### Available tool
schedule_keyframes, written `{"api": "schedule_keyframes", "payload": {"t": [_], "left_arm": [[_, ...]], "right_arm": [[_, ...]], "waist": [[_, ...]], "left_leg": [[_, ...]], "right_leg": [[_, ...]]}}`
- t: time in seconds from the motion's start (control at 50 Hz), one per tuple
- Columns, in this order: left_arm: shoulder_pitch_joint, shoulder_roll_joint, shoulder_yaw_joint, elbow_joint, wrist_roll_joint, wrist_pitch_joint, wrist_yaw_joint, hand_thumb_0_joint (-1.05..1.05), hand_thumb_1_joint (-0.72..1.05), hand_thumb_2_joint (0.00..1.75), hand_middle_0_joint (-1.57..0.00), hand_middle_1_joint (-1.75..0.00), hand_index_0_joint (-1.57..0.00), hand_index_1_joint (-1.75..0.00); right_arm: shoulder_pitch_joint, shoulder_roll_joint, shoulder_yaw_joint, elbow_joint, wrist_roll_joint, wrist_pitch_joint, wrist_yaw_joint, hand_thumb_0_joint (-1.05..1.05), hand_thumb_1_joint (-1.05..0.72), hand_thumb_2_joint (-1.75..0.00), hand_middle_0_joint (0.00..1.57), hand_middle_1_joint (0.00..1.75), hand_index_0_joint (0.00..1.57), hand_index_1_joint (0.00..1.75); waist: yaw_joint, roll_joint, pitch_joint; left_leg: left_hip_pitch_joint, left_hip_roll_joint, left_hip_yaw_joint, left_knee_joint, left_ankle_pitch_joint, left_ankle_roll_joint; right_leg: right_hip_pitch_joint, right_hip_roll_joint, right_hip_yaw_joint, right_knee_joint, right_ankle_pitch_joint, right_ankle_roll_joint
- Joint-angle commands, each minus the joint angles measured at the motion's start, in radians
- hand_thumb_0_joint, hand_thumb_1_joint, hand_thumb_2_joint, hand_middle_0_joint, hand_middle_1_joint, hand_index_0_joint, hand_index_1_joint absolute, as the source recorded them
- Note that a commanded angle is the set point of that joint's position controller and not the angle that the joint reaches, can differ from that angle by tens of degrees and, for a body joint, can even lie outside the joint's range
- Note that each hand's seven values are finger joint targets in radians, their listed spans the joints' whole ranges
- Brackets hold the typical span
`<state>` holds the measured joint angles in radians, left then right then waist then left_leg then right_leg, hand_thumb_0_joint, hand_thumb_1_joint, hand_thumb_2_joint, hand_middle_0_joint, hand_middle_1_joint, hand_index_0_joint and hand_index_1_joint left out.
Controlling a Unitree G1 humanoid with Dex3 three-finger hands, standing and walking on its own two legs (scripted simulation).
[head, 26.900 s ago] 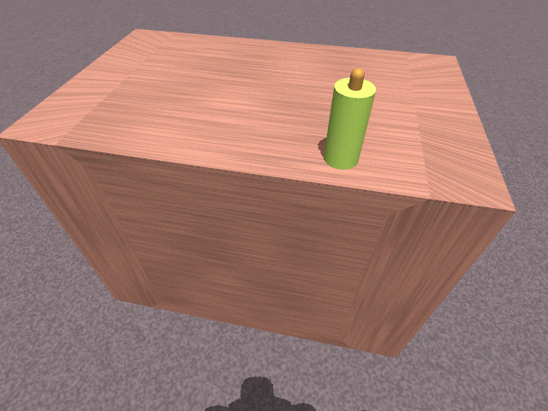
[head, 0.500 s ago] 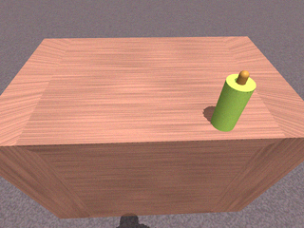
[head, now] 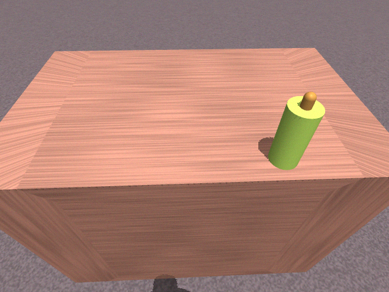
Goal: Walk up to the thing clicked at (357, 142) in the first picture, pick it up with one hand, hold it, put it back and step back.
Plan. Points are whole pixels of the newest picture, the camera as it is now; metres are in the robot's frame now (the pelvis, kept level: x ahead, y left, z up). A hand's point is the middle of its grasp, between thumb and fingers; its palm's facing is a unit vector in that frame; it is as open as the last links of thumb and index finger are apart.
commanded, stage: stand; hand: right
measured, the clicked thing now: (295, 130) +0.43 -0.22 +0.12
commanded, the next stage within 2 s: step back in 1.90 s
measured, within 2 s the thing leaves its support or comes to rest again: neither
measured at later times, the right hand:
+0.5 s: hand out of the picture +0.07 -0.25 -0.16, palm faces -0.03 +0.94 -0.34, open 7.4 cm
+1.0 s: hand out of the picture +0.08 -0.25 -0.16, palm faces -0.02 +0.94 -0.34, open 7.4 cm
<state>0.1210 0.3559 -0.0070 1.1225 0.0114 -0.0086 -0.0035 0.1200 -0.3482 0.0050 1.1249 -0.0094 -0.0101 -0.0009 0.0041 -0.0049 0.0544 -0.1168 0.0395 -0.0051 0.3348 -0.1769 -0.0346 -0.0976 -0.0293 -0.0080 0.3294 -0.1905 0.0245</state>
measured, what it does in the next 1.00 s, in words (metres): stands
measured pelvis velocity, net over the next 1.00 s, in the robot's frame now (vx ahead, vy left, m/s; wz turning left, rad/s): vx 0.01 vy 0.00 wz -0.01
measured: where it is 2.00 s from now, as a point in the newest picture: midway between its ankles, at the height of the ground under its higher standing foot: outside the picture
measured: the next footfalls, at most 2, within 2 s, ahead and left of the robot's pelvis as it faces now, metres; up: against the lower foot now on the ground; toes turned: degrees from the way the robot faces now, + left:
none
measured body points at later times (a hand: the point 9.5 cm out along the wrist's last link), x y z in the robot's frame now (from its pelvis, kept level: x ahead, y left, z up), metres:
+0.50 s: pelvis +0.01 +0.00 +0.00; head +0.02 +0.00 +0.45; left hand +0.07 +0.30 -0.14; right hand +0.07 -0.30 -0.13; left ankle +0.00 +0.14 -0.75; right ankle -0.01 -0.14 -0.75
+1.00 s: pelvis +0.01 +0.00 +0.00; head +0.03 +0.00 +0.45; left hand +0.08 +0.30 -0.13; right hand +0.08 -0.30 -0.13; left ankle +0.00 +0.14 -0.75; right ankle -0.01 -0.14 -0.75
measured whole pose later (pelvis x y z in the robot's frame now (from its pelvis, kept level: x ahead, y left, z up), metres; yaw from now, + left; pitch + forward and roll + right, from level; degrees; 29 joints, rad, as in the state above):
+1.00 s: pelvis +0.01 +0.00 +0.00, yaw +0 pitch -2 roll +0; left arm 0.12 0.35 -0.01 1.12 0.01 -0.01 0.00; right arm 0.11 -0.35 0.00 1.12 -0.01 -0.01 0.00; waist 0.00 0.00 0.06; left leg -0.10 0.04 0.00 0.32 -0.19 -0.04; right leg -0.09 -0.03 0.00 0.32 -0.20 0.02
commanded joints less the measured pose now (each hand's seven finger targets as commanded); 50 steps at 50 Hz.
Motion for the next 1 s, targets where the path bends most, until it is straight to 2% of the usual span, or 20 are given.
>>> {"api": "schedule_keyframes", "payload": {"t": [0.0, 0.06, 0.1, 0.12, 0.16, 0.2, 0.22, 0.3, 0.42, 0.5, 0.58, 0.7, 0.74, 0.78, 0.88, 0.98], "left_arm": [[-0.027, 0.217, 0.048, -0.053, 0.000, -0.016, 0.012, 0.00, 0.90, 0.90, -0.20, -0.30, -0.20, -0.30], [-0.034, 0.216, 0.048, -0.055, -0.001, -0.015, 0.012, 0.00, 0.90, 0.90, -0.20, -0.30, -0.20, -0.30], [-0.030, 0.212, 0.047, -0.054, -0.001, -0.014, 0.011, 0.00, 0.90, 0.90, -0.20, -0.30, -0.20, -0.30], [-0.022, 0.211, 0.047, -0.052, -0.001, -0.013, 0.009, 0.00, 0.90, 0.90, -0.20, -0.30, -0.20, -0.30], [-0.032, 0.215, 0.048, -0.052, -0.001, -0.013, 0.010, 0.00, 0.90, 0.90, -0.20, -0.30, -0.20, -0.30], [-0.029, 0.215, 0.049, -0.050, -0.002, -0.012, 0.009, 0.00, 0.90, 0.90, -0.20, -0.30, -0.20, -0.30], [-0.025, 0.213, 0.048, -0.052, 0.000, -0.014, 0.009, 0.00, 0.90, 0.90, -0.20, -0.30, -0.20, -0.30], [-0.021, 0.215, 0.048, -0.054, 0.001, -0.015, 0.010, 0.00, 0.90, 0.90, -0.20, -0.30, -0.20, -0.30], [-0.023, 0.211, 0.046, -0.054, -0.004, -0.015, 0.012, 0.00, 0.90, 0.90, -0.20, -0.30, -0.20, -0.30], [-0.019, 0.211, 0.046, -0.055, 0.000, -0.013, 0.011, 0.00, 0.90, 0.90, -0.20, -0.30, -0.20, -0.30], [-0.024, 0.214, 0.047, -0.053, 0.000, -0.012, 0.013, 0.00, 0.90, 0.90, -0.20, -0.30, -0.20, -0.30], [-0.026, 0.209, 0.047, -0.055, -0.003, -0.016, 0.013, 0.00, 0.90, 0.90, -0.20, -0.30, -0.20, -0.30], [-0.023, 0.208, 0.046, -0.056, -0.001, -0.018, 0.013, 0.00, 0.90, 0.90, -0.20, -0.30, -0.20, -0.30], [-0.030, 0.209, 0.047, -0.057, -0.002, -0.018, 0.014, 0.00, 0.90, 0.90, -0.20, -0.30, -0.20, -0.30], [-0.027, 0.213, 0.048, -0.060, -0.001, -0.019, 0.014, 0.00, 0.90, 0.90, -0.20, -0.30, -0.20, -0.30], [-0.030, 0.211, 0.049, -0.060, -0.003, -0.017, 0.014, 0.00, 0.90, 0.90, -0.20, -0.30, -0.20, -0.30]], "right_arm": [[-0.024, -0.217, -0.042, -0.055, -0.001, -0.016, -0.010, 0.00, -0.90, -0.90, 0.20, 0.30, 0.20, 0.30], [-0.024, -0.216, -0.042, -0.057, -0.002, -0.017, -0.010, 0.00, -0.90, -0.90, 0.20, 0.30, 0.20, 0.30], [-0.030, -0.217, -0.042, -0.057, -0.002, -0.016, -0.010, 0.00, -0.90, -0.90, 0.20, 0.30, 0.20, 0.30], [-0.028, -0.220, -0.042, -0.055, -0.001, -0.015, -0.009, 0.00, -0.90, -0.90, 0.20, 0.30, 0.20, 0.30], [-0.026, -0.213, -0.042, -0.057, -0.002, -0.017, -0.009, 0.00, -0.90, -0.90, 0.20, 0.30, 0.20, 0.30], [-0.022, -0.219, -0.043, -0.054, -0.001, -0.017, -0.009, 0.00, -0.90, -0.90, 0.20, 0.30, 0.20, 0.30], [-0.023, -0.214, -0.042, -0.055, -0.001, -0.017, -0.008, 0.00, -0.90, -0.90, 0.20, 0.30, 0.20, 0.30], [-0.032, -0.221, -0.046, -0.057, 0.001, -0.019, -0.009, 0.00, -0.90, -0.90, 0.20, 0.30, 0.20, 0.30], [-0.016, -0.215, -0.043, -0.055, 0.000, -0.017, -0.010, 0.00, -0.90, -0.90, 0.20, 0.30, 0.20, 0.30], [-0.025, -0.220, -0.042, -0.057, 0.000, -0.019, -0.012, 0.00, -0.90, -0.90, 0.20, 0.30, 0.20, 0.30], [-0.021, -0.215, -0.042, -0.057, 0.000, -0.015, -0.011, 0.00, -0.90, -0.90, 0.20, 0.30, 0.20, 0.30], [-0.033, -0.214, -0.044, -0.061, 0.001, -0.016, -0.009, 0.00, -0.90, -0.90, 0.20, 0.30, 0.20, 0.30], [-0.029, -0.214, -0.045, -0.060, 0.002, -0.015, -0.009, 0.00, -0.90, -0.90, 0.20, 0.30, 0.20, 0.30], [-0.028, -0.214, -0.044, -0.059, 0.000, -0.014, -0.008, 0.00, -0.90, -0.90, 0.20, 0.30, 0.20, 0.30], [-0.030, -0.213, -0.048, -0.062, 0.001, -0.015, -0.008, 0.00, -0.90, -0.90, 0.20, 0.30, 0.20, 0.30], [-0.031, -0.213, -0.045, -0.058, 0.000, -0.015, -0.009, 0.00, -0.90, -0.90, 0.20, 0.30, 0.20, 0.30]], "waist": [[-0.007, 0.009, -0.057], [-0.005, 0.009, -0.068], [-0.003, 0.014, -0.062], [-0.003, 0.022, -0.046], [-0.006, 0.004, -0.049], [-0.006, 0.018, -0.048], [-0.004, 0.002, -0.050], [0.000, 0.004, -0.088], [-0.006, 0.008, -0.096], [-0.002, 0.017, -0.088], [-0.005, 0.006, -0.067], [-0.003, 0.003, -0.082], [-0.005, 0.001, -0.087], [-0.007, 0.009, -0.069], [-0.005, 0.009, -0.094], [-0.005, 0.021, -0.076]], "left_leg": [[0.020, 0.089, -0.059, -0.050, 0.102, 0.045], [0.016, 0.092, -0.063, -0.051, 0.118, 0.045], [0.005, 0.090, -0.065, -0.059, 0.097, 0.045], [0.003, 0.085, -0.063, -0.067, 0.055, 0.045], [0.004, 0.090, -0.067, -0.065, 0.081, 0.046], [-0.002, 0.085, -0.065, -0.068, 0.052, 0.045], [0.005, 0.089, -0.068, -0.067, 0.069, 0.043], [0.043, 0.098, -0.066, -0.044, 0.154, 0.046], [0.040, 0.096, -0.056, -0.036, 0.197, 0.044], [0.038, 0.095, -0.053, -0.042, 0.187, 0.044], [0.030, 0.096, -0.058, -0.050, 0.147, 0.045], [0.042, 0.097, -0.056, -0.042, 0.186, 0.044], [0.054, 0.098, -0.052, -0.038, 0.182, 0.046], [0.029, 0.091, -0.052, -0.050, 0.145, 0.042], [0.054, 0.097, -0.050, -0.038, 0.202, 0.041], [0.040, 0.094, -0.048, -0.049, 0.161, 0.042]], "right_leg": [[-0.020, -0.103, 0.082, -0.068, 0.108, -0.040], [-0.005, -0.104, 0.081, -0.059, 0.119, -0.043], [-0.008, -0.099, 0.076, -0.066, 0.092, -0.043], [-0.027, -0.097, 0.079, -0.073, 0.064, -0.041], [-0.022, -0.099, 0.080, -0.062, 0.078, -0.044], [-0.022, -0.099, 0.082, -0.066, 0.069, -0.044], [-0.028, -0.096, 0.078, -0.062, 0.060, -0.044], [-0.007, -0.102, 0.077, -0.049, 0.141, -0.047], [0.011, -0.108, 0.078, -0.041, 0.193, -0.047], [0.006, -0.104, 0.076, -0.042, 0.195, -0.043], [-0.011, -0.101, 0.075, -0.051, 0.145, -0.041], [0.001, -0.104, 0.072, -0.049, 0.189, -0.041], [0.000, -0.105, 0.075, -0.050, 0.197, -0.041], [-0.001, -0.103, 0.077, -0.060, 0.164, -0.040], [0.010, -0.104, 0.077, -0.048, 0.215, -0.044], [0.003, -0.104, 0.080, -0.054, 0.179, -0.043]]}}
